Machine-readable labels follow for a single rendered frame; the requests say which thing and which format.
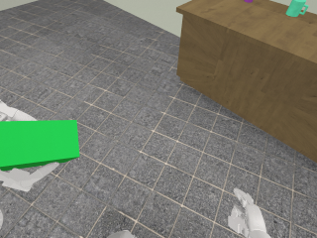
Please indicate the robot right hand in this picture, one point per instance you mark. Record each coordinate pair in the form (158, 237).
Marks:
(244, 221)

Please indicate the sponge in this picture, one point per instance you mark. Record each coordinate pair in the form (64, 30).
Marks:
(27, 144)

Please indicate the robot left hand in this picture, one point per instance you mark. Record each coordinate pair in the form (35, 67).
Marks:
(20, 179)

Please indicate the table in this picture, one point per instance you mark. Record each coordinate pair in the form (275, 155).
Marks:
(256, 61)

